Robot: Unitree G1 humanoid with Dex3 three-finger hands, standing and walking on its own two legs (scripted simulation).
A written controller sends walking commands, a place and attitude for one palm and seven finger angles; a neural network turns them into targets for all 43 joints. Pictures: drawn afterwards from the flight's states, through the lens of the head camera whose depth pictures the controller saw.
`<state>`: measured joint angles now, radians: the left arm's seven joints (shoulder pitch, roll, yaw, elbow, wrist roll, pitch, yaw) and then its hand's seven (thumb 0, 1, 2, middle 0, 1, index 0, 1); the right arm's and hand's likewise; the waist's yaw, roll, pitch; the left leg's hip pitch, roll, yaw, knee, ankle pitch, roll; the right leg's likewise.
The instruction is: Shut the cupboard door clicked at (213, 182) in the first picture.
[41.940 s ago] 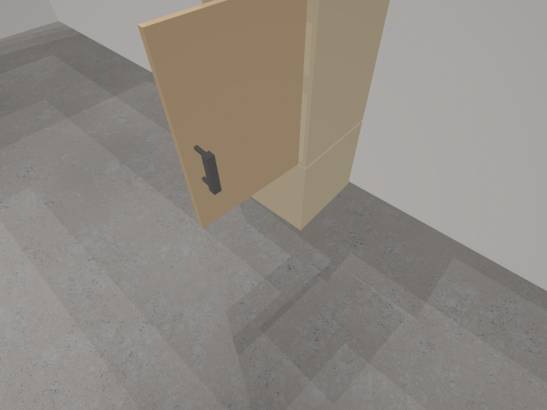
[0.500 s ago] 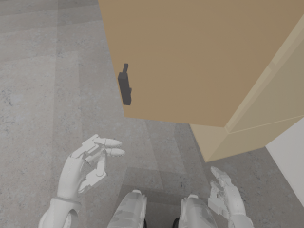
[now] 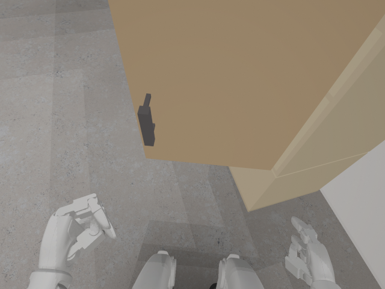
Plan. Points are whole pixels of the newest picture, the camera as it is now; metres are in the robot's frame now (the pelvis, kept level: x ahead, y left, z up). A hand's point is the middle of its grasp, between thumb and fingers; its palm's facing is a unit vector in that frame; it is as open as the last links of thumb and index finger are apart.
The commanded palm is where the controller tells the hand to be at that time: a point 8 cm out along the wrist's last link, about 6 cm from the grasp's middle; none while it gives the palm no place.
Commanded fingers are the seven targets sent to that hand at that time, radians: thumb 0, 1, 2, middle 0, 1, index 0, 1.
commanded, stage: raise the hand and make a fist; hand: left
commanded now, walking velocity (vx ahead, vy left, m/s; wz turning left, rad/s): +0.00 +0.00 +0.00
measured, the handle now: (148, 120) +0.48 +0.15 +0.02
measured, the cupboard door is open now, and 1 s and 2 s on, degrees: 69 69 69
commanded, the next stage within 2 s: bring the fist close to the handle in 0.72 s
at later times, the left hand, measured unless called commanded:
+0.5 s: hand (104, 224) +0.23 +0.18 +0.03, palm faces -0.03 -1.00 -0.01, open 3.1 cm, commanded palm +0.20 +0.24 +0.05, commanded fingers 0.00 0.90 0.90 -1.30 -1.50 -1.30 -1.50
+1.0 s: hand (109, 216) +0.24 +0.17 +0.05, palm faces +0.00 -1.00 -0.01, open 3.1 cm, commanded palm +0.23 +0.21 +0.04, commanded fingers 0.00 0.90 0.90 -1.30 -1.50 -1.30 -1.50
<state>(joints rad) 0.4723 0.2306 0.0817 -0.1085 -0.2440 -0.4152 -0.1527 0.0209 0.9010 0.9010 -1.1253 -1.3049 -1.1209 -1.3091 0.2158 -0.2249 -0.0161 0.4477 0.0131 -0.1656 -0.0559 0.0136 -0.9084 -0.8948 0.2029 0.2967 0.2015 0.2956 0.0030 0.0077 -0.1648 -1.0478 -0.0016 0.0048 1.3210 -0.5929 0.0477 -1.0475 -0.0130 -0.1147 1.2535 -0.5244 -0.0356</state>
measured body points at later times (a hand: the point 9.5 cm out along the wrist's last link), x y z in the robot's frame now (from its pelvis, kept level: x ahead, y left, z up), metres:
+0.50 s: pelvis +0.00 +0.00 +0.00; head +0.09 +0.00 +0.44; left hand +0.22 +0.23 +0.04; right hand +0.19 -0.24 -0.08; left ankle +0.02 +0.09 -0.62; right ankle +0.04 -0.11 -0.62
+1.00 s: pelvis -0.01 +0.00 -0.01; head +0.08 +0.01 +0.43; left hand +0.23 +0.22 +0.06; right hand +0.19 -0.24 -0.08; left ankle +0.02 +0.09 -0.62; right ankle +0.04 -0.11 -0.62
